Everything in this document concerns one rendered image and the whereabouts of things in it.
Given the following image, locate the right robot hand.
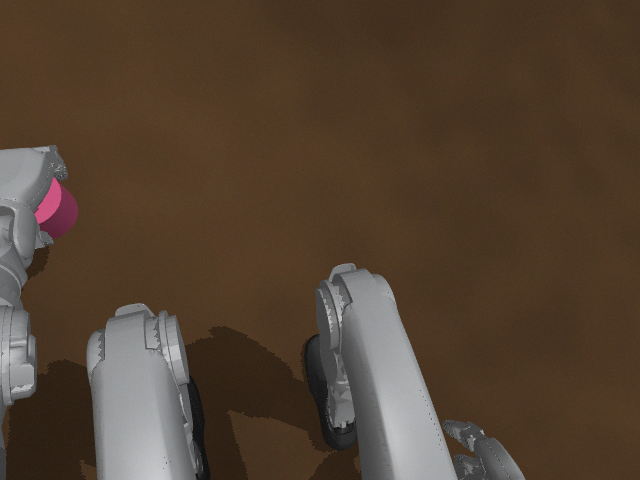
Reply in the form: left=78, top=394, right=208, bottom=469
left=442, top=420, right=526, bottom=480

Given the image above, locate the left robot arm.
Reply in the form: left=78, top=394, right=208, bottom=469
left=0, top=199, right=37, bottom=480

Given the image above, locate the tin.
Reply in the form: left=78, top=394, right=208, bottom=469
left=34, top=176, right=78, bottom=239

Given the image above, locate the left robot hand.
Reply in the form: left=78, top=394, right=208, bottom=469
left=0, top=145, right=68, bottom=249

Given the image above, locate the right robot foot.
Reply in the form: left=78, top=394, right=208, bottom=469
left=304, top=334, right=357, bottom=451

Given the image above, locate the left robot foot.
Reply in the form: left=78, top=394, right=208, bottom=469
left=187, top=375, right=211, bottom=480

